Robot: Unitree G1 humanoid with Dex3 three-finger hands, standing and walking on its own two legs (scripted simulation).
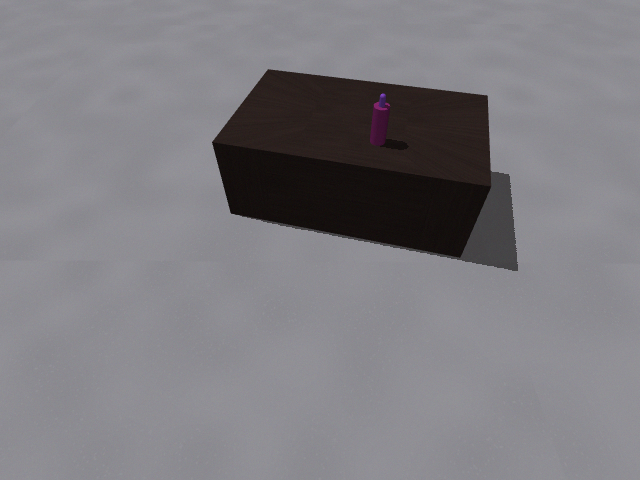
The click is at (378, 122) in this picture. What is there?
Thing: necked bottle
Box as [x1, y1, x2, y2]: [370, 94, 389, 145]
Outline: 384,94 380,95 379,101 376,102 373,106 370,142 375,145 380,145 384,143 389,104 385,102
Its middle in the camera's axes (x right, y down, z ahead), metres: +0.22 -0.43 +1.39
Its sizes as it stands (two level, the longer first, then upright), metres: 0.059 0.059 0.194
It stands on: a support 0.39 m high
